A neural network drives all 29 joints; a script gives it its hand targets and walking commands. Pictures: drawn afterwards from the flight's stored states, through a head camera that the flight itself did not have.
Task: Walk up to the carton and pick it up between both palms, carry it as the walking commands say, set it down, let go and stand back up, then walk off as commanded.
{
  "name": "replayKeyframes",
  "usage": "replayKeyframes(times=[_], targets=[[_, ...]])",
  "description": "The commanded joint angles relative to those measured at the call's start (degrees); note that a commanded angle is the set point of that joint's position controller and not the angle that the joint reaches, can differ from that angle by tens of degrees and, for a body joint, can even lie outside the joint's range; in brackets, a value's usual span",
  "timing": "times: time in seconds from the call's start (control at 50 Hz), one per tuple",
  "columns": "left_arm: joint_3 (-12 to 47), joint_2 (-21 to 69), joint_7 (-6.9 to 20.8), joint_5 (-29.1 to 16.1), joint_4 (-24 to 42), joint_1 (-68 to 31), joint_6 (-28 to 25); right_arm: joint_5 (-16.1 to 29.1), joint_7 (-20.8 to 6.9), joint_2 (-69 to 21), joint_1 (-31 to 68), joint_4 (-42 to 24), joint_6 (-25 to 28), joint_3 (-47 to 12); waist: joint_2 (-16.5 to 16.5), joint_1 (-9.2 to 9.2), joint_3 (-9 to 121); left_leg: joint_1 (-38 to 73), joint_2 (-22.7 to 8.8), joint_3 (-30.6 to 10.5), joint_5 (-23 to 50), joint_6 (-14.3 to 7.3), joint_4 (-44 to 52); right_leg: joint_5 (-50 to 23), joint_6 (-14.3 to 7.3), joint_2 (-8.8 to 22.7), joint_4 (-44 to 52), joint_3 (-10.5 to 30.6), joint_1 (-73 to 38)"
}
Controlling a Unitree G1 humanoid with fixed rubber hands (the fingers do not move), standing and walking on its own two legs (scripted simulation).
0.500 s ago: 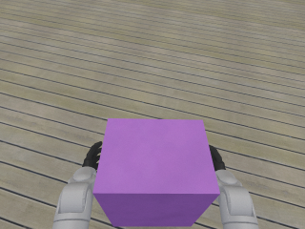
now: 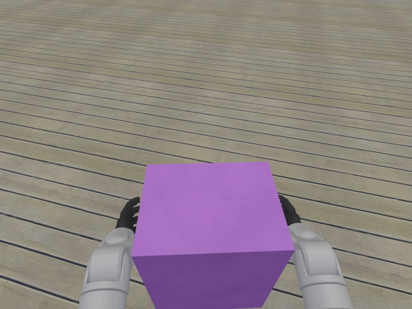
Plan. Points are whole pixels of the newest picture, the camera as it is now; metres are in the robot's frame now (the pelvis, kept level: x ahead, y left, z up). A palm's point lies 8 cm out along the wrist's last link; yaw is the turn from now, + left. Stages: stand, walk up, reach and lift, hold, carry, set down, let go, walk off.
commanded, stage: hold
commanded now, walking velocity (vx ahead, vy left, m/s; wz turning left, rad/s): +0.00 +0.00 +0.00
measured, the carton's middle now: (209, 241) +0.26 -0.01 -0.01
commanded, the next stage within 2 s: set down in 0.28 s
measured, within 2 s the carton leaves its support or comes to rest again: neither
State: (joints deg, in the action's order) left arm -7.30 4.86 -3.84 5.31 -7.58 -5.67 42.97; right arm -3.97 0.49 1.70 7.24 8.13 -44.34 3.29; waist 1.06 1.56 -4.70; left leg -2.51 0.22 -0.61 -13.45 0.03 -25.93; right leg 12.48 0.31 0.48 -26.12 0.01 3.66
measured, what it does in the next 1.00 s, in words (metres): stands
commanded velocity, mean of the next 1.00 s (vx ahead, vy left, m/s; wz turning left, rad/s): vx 0.00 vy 0.00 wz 0.00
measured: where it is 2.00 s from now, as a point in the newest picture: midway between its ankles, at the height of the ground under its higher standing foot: outside the picture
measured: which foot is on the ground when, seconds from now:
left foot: down 0.00-1.00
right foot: down 0.00-1.00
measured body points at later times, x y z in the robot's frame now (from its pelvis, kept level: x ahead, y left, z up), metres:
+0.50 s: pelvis +0.02 -0.02 +0.00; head +0.01 -0.01 +0.45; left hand +0.28 +0.17 +0.00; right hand +0.29 -0.16 +0.00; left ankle +0.02 +0.12 -0.74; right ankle +0.03 -0.12 -0.74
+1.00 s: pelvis -0.01 +0.00 -0.02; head +0.05 +0.00 +0.42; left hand +0.31 +0.17 -0.06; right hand +0.31 -0.16 -0.06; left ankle +0.02 +0.12 -0.74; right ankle +0.03 -0.12 -0.74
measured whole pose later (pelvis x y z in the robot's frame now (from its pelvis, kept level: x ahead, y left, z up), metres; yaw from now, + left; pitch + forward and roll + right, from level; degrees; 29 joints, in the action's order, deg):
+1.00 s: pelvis -0.01 +0.00 -0.02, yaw -1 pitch +6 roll +1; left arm -18.4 5.0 1.5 11.8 -28.6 -21.4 24.6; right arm -10.3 -1.4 -3.9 20.8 29.9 -23.3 17.3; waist -0.8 -2.1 -2.3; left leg -28.8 1.2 -1.2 -17.1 0.1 -40.0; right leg 15.6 0.6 -1.3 -40.3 3.9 30.6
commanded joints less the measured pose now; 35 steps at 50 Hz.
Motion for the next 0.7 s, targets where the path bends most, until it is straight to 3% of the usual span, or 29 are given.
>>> replayKeyframes(times=[0.0,0.04,0.08,0.12,0.14,0.16,0.26,0.28,0.3,0.32,0.34,0.36,0.4,0.44,0.48,0.62,0.68], targets=[[24.55,35.16,8.19,-7.11,11.43,-30.59,-2.64,7.99,-8.9,-36.5,32.64,-13.67,4.07,-24.55,-3.31,-1.05,15.4,-3.85,3.43,-3.16,-0.02,-2.87,5.91,-1.51,-1.93,-3.79,5.42,3.39,-5.22],[24.8,36.52,8.87,-6.93,9.91,-31.42,-2.23,7.28,-9.09,-37.68,32.49,-11.56,3.72,-24.04,-3.54,-0.35,14.24,-3.78,3.44,-3.49,-0.61,-2.62,6.13,-0.4,-2.07,-3.75,5.86,3.73,-4.4],[25.48,38.24,9.52,-6.43,9.88,-30.8,-1.75,7.67,-9.33,-40.62,32.56,-12.32,3.75,-25.37,-2.49,-1.15,14.92,-3.01,4.19,-3.02,2.54,-2.51,5.04,-1.77,-2.15,-3.47,6.12,4.38,-4.27],[26.54,40.2,10.0,-6.73,9.95,-31.19,-1.37,7.48,-9.62,-41.3,31.72,-11.48,3.55,-25.15,-1.46,0.18,14.55,-1.93,3.97,-3.4,3.04,-1.99,5.64,-3.2,-2.28,-3.66,6.21,3.93,-4.06],[26.2,40.56,10.29,-6.47,9.82,-32.28,-1.19,7.37,-9.81,-42.95,31.86,-10.36,3.23,-25.62,-2.29,-0.58,14.08,-2.3,4.45,-3.03,3.6,-2.17,5.21,-2.58,-2.23,-3.52,6.53,4.34,-3.94],[27.64,42.02,10.75,-6.96,9.78,-31.94,-1.23,7.47,-9.97,-43.36,32.95,-12.31,3.62,-26.03,-2.61,0.38,15.21,-1.15,4.4,-3.31,4.85,-2.03,5.06,-3.83,-2.21,-3.54,6.6,4.33,-3.87],[29.74,44.79,11.68,-6.76,11.44,-28.61,-0.6,8.2,-10.6,-47.38,30.79,-13.45,3.17,-28.88,-1.87,-0.28,16.52,0.26,4.8,-3.22,12.11,-1.68,5.46,-12.88,-1.48,-3.62,6.94,3.54,-6.68],[27.76,44.21,12.43,-4.61,11.23,-26.69,-1.5,10.1,-10.51,-55.81,27.82,-9.07,1.97,-32.86,-2.03,-8.29,14.38,-5.19,4.78,-2.44,16.82,-1.08,6.12,-18.15,-0.12,-4.74,6.78,4.72,-7.31],[27.77,43.18,13.0,-4.48,10.77,-26.99,-1.82,9.4,-10.3,-55.31,26.86,-9.03,2.31,-31.4,-2.74,-7.3,14.85,-5.58,5.14,-2.44,16.92,-1.03,5.96,-20.21,0.33,-4.73,6.63,5.01,-8.33],[26.69,42.35,13.09,-3.84,9.2,-26.28,-1.67,9.11,-10.2,-54.7,25.81,-8.59,2.56,-30.41,-0.62,-7.57,12.87,-7.01,5.5,-1.74,16.04,-0.79,6.11,-20.22,0.2,-4.18,6.61,5.3,-8.93],[26.41,42.61,13.6,-3.39,6.48,-24.97,-2.04,8.13,-10.32,-54.25,25.3,-7.57,3.16,-29.17,-1.98,-6.37,12.46,-7.96,5.33,-2.43,16.38,-0.79,6.17,-21.25,0.57,-4.57,6.05,5.27,-9.51],[26.77,43.08,14.14,-3.9,7.45,-25.53,-2.93,8.1,-10.35,-54.05,26.54,-9.53,4.33,-29.53,-2.3,-6.37,13.23,-7.81,5.78,-2.09,16.01,-0.85,5.79,-21.29,0.51,-4.47,5.79,5.52,-9.96],[27.8,44.69,15.19,-4.51,6.59,-27.33,-4.1,6.57,-10.2,-53.62,28.76,-9.26,6.19,-28.28,-2.34,-4.71,15.21,-4.79,5.78,-2.44,15.86,-0.69,4.7,-19.37,0.18,-4.66,5.45,5.23,-7.87],[30.66,45.74,16.09,-6.52,8.26,-31.61,-6.18,5.04,-9.77,-53.51,28.23,-8.6,8.2,-26.31,-2.32,-1.54,17.97,-3.47,5.78,-3.01,15.71,-0.32,3.61,-19.07,-0.21,-4.8,4.51,5.12,-7.1],[31.41,46.37,16.59,-7.01,7.87,-33.77,-8.07,4.52,-9.87,-54.09,29.29,-7.47,10.22,-25.17,-0.68,-0.77,21.07,-2.45,5.79,-3.28,16.19,0.03,2.56,-18.82,-0.26,-5.2,3.16,4.94,-6.02],[28.3,52.04,16.86,-4.79,-3.82,-34.81,-13.13,2.63,-11.5,-55.18,33.52,0.03,15.21,-23.77,-0.85,-0.7,23.19,-6.02,5.47,-4.36,15.63,-0.34,0.15,-15.28,-0.67,-5.88,-0.41,4.47,-2.18],[26.25,54.18,16.36,-3.3,-7.29,-36.98,-15.13,3.36,-13.26,-56.35,38.75,3.29,17.45,-23.41,0.25,-3.33,25.45,-5.89,5.05,-4.34,15.18,-0.38,-1.42,-10.86,-0.95,-6.69,-2.27,4.2,2.42]])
